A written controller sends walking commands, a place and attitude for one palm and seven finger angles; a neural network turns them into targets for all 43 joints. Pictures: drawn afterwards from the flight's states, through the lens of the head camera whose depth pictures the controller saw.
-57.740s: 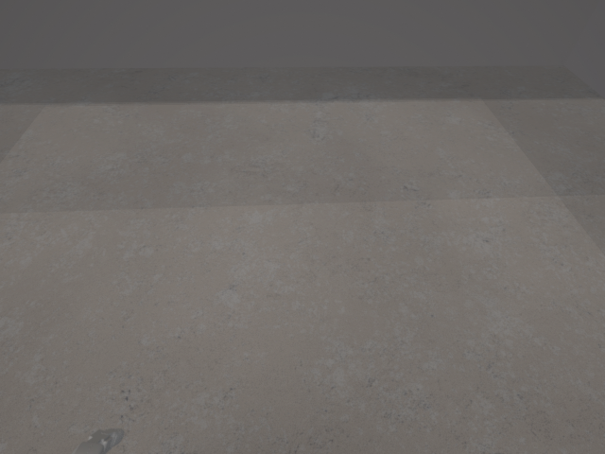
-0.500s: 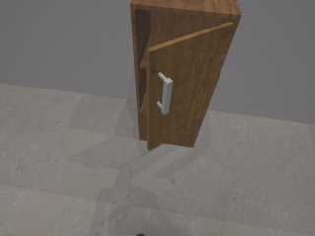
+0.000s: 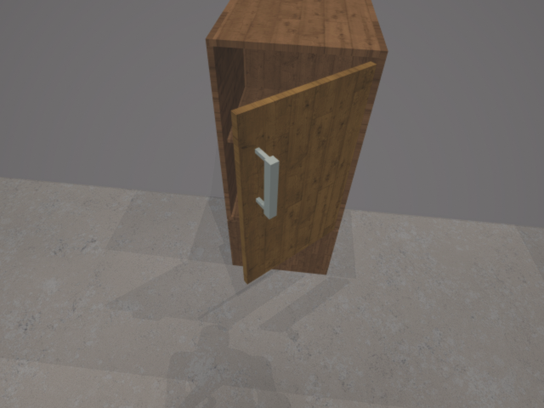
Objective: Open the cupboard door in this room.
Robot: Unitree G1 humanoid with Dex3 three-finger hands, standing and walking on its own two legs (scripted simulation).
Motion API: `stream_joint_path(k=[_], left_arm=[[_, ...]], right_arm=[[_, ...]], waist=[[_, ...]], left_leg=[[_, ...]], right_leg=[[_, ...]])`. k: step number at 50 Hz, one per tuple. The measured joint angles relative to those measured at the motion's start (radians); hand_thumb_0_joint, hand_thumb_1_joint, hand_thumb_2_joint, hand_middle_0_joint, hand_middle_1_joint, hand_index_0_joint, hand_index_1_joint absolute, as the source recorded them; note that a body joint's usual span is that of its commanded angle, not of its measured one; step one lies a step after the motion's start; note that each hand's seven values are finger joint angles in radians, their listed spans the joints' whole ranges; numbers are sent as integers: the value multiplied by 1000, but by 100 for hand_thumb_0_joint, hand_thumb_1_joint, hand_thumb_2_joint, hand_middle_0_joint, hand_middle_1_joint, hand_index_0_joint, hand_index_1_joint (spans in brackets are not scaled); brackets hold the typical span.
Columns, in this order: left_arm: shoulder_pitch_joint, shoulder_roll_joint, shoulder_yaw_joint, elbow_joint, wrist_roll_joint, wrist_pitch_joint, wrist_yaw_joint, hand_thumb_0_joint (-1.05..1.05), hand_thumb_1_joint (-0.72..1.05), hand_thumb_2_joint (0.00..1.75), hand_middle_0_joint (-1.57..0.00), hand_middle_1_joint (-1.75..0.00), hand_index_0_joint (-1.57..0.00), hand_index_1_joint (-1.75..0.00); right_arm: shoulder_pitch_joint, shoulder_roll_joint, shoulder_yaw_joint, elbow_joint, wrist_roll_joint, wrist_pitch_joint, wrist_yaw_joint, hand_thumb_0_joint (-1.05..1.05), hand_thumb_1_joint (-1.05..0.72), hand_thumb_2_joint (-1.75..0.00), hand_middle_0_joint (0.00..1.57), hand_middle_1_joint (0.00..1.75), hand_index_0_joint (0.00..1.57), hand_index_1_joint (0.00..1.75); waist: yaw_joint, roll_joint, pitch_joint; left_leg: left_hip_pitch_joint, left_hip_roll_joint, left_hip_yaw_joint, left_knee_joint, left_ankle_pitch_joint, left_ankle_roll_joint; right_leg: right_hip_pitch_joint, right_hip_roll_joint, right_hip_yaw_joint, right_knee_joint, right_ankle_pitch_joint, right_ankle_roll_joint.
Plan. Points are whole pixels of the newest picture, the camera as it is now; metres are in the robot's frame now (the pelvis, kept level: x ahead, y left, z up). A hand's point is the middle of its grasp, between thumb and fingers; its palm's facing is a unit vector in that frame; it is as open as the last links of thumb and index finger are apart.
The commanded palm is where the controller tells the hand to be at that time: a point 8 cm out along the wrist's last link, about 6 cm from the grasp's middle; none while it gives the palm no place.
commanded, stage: let the arm hang, fingers relaxed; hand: left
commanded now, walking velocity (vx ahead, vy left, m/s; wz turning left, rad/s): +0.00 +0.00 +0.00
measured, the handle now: (265, 184) +0.55 +0.04 -0.01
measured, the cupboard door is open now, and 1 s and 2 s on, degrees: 42 42 42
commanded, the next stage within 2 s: look to check the result in 0.12 s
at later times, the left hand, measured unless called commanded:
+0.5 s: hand out of the picture -0.03 +0.14 -0.17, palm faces +0.06 -0.98 -0.17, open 7.4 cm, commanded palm none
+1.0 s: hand out of the picture +0.00 +0.15 -0.18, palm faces +0.03 -0.99 -0.17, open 7.4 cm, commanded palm none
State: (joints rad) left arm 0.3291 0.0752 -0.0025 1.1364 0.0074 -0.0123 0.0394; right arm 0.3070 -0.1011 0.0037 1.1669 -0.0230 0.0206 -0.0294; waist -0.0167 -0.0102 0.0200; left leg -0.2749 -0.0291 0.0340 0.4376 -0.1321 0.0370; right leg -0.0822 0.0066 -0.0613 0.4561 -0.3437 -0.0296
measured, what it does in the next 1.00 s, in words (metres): stands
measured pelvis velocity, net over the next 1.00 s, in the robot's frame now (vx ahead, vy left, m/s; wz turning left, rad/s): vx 0.03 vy -0.01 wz -0.06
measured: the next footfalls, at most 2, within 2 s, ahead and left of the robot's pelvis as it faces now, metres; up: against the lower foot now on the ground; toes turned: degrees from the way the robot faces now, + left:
right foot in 1.46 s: +0.01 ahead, -0.16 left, +0.00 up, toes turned -21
left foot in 1.84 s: +0.11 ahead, +0.05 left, +0.00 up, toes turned -30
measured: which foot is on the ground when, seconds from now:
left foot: down 0.00-1.00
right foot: down 0.00-1.00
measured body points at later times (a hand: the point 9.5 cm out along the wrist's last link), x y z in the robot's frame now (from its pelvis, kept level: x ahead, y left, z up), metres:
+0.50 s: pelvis +0.02 -0.01 +0.00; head +0.04 -0.01 +0.45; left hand -0.03 +0.20 -0.16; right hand +0.01 -0.22 -0.16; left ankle +0.07 +0.10 -0.74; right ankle -0.06 -0.10 -0.74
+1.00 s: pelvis +0.03 -0.01 +0.00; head +0.05 -0.01 +0.45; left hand +0.00 +0.20 -0.17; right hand +0.02 -0.24 -0.16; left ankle +0.07 +0.10 -0.74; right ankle -0.06 -0.10 -0.74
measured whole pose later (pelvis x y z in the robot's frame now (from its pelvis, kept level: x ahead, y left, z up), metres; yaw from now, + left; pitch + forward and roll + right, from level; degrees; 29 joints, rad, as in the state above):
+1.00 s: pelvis +0.03 -0.01 +0.00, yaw -3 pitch -2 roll +0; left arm 0.34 0.12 0.04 1.11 0.01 0.02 0.04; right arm 0.23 -0.14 -0.02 1.14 -0.02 0.04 -0.05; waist 0.01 -0.01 0.07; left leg -0.27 0.02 0.07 0.52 -0.22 0.01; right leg -0.05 0.05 -0.02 0.45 -0.37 -0.05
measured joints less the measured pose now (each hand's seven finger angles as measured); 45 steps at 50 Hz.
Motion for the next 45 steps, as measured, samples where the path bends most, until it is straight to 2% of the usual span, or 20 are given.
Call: stream_joint_path(k=[16,30,45], left_arm=[[21,33,16,12,-2,4,9,0,91,90,-20,-29,-20,-30],[25,26,8,18,-2,3,8,0,91,90,-20,-29,-20,-30],[5,32,15,-2,0,7,5,0,91,90,-20,-29,-20,-30]], right_arm=[[-27,-8,1,0,1,-6,-8,0,-91,-90,20,30,20,30],[-57,-34,2,3,3,-9,-12,1,-92,-90,20,30,20,30],[-63,-35,-1,1,2,-5,-14,1,-92,-90,20,30,20,30]], waist=[[8,6,35],[17,-3,34],[21,-6,36]], left_leg=[[14,3,-9,7,-24,-8],[37,2,-5,-4,-35,-11],[41,15,4,5,-45,-19]], right_leg=[[35,6,-7,-34,-5,-6],[61,5,-2,-55,-9,-7],[65,16,10,-57,-10,-14]])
